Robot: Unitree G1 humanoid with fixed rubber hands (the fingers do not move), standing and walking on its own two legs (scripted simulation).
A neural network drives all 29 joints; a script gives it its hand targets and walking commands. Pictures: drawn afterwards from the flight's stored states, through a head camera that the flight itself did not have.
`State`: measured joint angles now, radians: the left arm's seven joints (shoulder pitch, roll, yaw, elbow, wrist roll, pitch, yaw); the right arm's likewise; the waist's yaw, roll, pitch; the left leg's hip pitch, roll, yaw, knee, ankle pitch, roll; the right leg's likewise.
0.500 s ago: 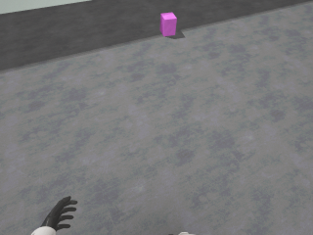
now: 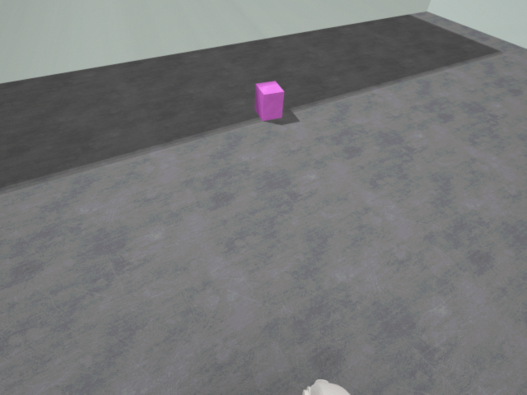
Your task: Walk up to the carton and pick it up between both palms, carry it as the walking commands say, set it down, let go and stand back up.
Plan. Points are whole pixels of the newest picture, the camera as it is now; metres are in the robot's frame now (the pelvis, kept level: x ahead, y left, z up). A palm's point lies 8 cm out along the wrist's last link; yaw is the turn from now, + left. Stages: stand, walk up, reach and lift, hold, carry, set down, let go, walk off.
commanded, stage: walk up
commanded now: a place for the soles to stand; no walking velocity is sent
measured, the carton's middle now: (268, 101) +2.04 -0.03 -0.66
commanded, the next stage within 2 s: none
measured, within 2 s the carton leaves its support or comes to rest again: neither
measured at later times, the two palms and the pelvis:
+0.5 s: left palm (141, 257) +0.38 +0.25 -0.05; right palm (463, 295) +0.34 -0.37 -0.09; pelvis +0.27 -0.06 +0.02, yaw -2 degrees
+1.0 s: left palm (172, 184) +0.62 +0.25 -0.10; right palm (431, 207) +0.56 -0.38 -0.08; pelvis +0.51 -0.05 +0.00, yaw -3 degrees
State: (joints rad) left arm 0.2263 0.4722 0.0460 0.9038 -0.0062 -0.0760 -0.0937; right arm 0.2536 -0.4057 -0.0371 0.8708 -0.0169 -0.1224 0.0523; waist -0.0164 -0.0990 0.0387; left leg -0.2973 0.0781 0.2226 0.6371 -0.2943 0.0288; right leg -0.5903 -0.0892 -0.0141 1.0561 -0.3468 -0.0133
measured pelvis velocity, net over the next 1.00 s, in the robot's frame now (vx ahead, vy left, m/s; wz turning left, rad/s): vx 0.51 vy -0.05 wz -0.05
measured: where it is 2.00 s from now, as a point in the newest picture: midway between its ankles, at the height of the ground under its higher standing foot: (283, 238)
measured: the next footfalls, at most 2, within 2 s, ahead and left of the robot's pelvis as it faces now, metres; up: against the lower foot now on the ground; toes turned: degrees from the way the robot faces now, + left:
right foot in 0.22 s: +0.28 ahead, -0.15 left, +0.00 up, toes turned -9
left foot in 0.68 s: +0.58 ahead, +0.08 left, +0.00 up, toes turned +6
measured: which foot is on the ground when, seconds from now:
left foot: down 0.00-0.24, up 0.26-0.66, down 0.68-1.00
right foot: up 0.00-0.20, down 0.22-0.70, up 0.72-1.00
